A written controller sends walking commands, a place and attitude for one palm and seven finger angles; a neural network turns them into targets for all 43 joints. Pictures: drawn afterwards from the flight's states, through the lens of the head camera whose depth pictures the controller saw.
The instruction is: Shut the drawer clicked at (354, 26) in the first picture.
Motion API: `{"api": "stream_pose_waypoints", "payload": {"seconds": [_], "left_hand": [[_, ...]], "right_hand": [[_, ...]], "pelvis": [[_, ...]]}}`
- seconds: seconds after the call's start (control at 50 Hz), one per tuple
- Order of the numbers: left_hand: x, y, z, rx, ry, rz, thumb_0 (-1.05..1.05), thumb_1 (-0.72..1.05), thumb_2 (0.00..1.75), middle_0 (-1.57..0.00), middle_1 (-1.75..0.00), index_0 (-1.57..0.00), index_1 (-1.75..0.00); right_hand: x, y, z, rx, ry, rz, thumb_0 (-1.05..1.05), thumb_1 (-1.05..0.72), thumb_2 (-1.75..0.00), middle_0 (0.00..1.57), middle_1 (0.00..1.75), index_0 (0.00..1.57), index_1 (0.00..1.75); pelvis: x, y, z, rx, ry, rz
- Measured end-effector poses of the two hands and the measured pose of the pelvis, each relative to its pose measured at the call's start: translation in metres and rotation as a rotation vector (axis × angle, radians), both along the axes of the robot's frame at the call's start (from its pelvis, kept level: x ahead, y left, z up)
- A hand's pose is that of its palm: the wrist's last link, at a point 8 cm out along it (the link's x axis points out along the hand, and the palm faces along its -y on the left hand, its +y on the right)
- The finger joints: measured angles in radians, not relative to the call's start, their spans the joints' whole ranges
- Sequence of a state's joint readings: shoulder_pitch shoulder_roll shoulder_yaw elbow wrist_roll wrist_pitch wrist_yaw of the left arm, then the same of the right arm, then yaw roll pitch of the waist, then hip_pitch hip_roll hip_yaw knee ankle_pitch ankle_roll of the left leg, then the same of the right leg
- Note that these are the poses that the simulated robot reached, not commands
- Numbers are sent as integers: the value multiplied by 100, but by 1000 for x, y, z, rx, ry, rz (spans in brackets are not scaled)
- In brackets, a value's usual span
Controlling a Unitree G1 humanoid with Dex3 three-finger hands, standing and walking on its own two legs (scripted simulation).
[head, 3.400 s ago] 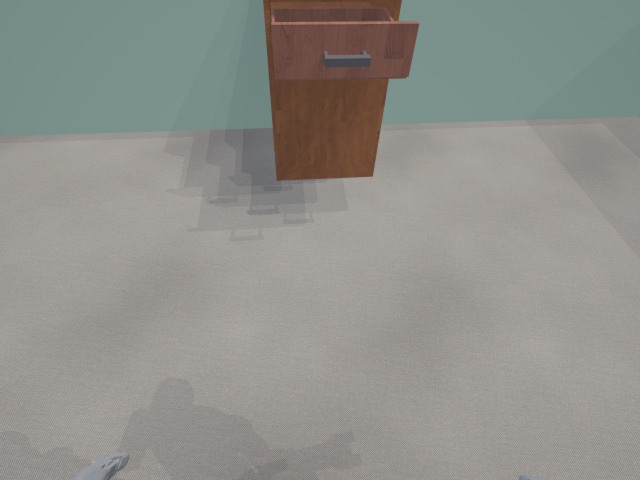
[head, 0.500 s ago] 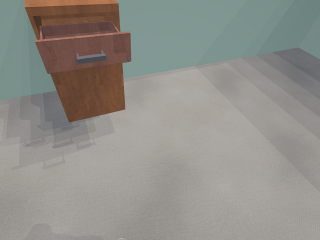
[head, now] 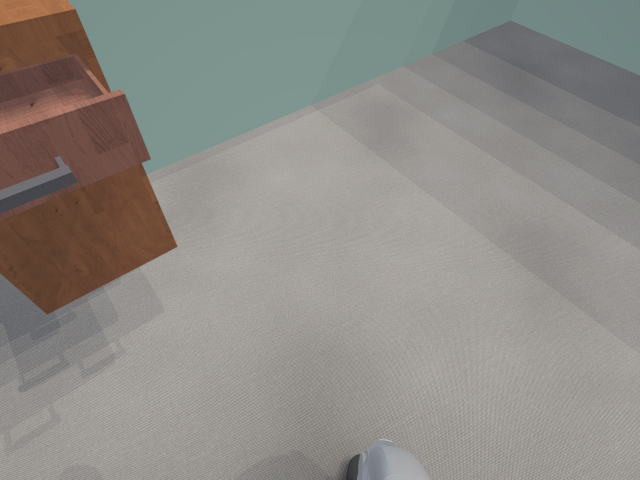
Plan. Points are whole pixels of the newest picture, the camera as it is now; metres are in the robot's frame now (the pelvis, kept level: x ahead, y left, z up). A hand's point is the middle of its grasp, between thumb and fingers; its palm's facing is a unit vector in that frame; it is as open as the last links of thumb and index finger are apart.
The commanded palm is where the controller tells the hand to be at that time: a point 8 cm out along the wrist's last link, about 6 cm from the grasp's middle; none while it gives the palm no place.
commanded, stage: walk to a spot facing it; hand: left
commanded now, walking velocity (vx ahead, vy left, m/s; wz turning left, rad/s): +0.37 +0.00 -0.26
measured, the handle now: (29, 181) +0.60 +0.52 -0.03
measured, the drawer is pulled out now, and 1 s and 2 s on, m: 0.30 0.30 0.30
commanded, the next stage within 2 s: turn to face it in 0.26 s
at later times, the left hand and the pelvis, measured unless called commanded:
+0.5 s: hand (234, 438) +0.20 +0.13 -0.16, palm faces +0.07 -0.98 -0.19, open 7.3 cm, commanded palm none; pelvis +0.22 -0.04 +0.01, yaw +1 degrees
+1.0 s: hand (218, 325) +0.38 +0.17 -0.15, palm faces +0.31 -0.91 -0.27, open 7.4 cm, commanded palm none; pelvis +0.32 -0.06 +0.00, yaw +16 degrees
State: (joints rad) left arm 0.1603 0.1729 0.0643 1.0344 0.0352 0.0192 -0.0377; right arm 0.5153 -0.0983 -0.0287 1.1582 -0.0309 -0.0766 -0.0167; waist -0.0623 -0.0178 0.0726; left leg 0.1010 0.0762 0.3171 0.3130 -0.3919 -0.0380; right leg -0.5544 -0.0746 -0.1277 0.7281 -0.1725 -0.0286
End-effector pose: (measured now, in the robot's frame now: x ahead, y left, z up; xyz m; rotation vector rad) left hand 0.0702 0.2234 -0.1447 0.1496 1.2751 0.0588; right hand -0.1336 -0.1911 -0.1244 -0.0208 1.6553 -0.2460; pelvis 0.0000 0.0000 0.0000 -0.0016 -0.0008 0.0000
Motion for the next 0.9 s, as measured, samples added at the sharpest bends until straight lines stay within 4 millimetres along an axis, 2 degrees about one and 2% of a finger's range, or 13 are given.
{"api": "stream_pose_waypoints", "payload": {"seconds": [0.08, 0.12, 0.16, 0.2, 0.28, 0.34, 0.44, 0.5, 0.58, 0.64, 0.72, 0.82, 0.9], "left_hand": [[81, -24, -7, 18, -100, -50, 1, 91, 90, -19, -30, -20, -30], [106, -33, -7, 27, -145, -41, 1, 91, 89, -19, -30, -20, -30], [120, -39, -1, 33, -151, -23, 1, 91, 89, -19, -30, -20, -30], [126, -43, 5, 41, -135, -7, 0, 91, 89, -19, -30, -20, -30], [135, -37, 19, 89, -103, 14, -1, 94, 89, -20, -30, -20, -30], [136, -37, 22, 93, -57, 29, -1, 94, 89, -20, -30, -20, -30], [131, -44, 17, 65, 31, 82, 0, 92, 89, -19, -30, -20, -30], [126, -50, 10, 40, 93, 130, 0, 91, 89, -19, -30, -20, -30], [123, -50, -3, 9, 174, 203, 0, 91, 89, -20, -30, -20, -30], [130, -42, -16, -4, 217, 252, 1, 90, 89, -20, -30, -20, -30], [164, -23, -14, 28, 164, 277, 1, 90, 89, -20, -30, -20, -30], [222, -3, 2, 70, 15, 293, 1, 91, 89, -19, -30, -20, -30], [257, 2, 15, 108, -77, 306, 1, 91, 89, -19, -30, -20, -30]], "right_hand": [[21, -4, -18, 56, 80, -51, 0, -91, -90, 20, 30, 20, 30], [48, -13, -25, 67, 74, -59, 0, -91, -90, 20, 30, 20, 30], [90, -27, -28, 56, 11, -49, 1, -91, -90, 20, 30, 20, 30], [141, -43, -29, 34, -87, -23, 1, -91, -90, 20, 30, 20, 30], [247, -69, -23, -7, -297, 30, 1, -91, -90, 19, 30, 20, 30], [309, -89, -16, -49, -387, 65, 1, -94, -90, 19, 30, 20, 30], [392, -99, -6, -66, -463, 135, 1, -94, -90, 19, 29, 20, 30], [435, -91, -5, -57, -471, 194, 1, -93, -90, 19, 29, 19, 30], [488, -69, -11, -40, -468, 280, 1, -92, -90, 19, 29, 19, 30], [517, -54, -19, -42, -484, 320, 0, -92, -90, 19, 29, 20, 30], [528, -43, -17, -30, -461, 337, 0, -91, -90, 19, 30, 20, 30], [537, -53, -11, -40, -418, 364, 0, -93, -90, 20, 30, 20, 30], [549, -65, -9, -30, -405, 387, 0, -92, -90, 20, 30, 20, 30]], "pelvis": [[49, -21, -19, 5, -4, -23], [68, -31, -21, 5, -13, -35], [84, -38, -16, 7, -24, -37], [101, -43, -9, 7, -26, -40], [133, -50, 3, 5, -17, -43], [158, -50, 7, 2, -14, -36], [199, -48, 8, -1, -16, -15], [224, -43, 5, -4, -21, 16], [257, -33, -3, -1, -28, 66], [279, -21, -15, -10, -33, 100], [291, -18, -11, -2, -39, 125], [300, -22, -3, -6, -24, 175], [308, -33, 0, -11, -7, 224]]}}
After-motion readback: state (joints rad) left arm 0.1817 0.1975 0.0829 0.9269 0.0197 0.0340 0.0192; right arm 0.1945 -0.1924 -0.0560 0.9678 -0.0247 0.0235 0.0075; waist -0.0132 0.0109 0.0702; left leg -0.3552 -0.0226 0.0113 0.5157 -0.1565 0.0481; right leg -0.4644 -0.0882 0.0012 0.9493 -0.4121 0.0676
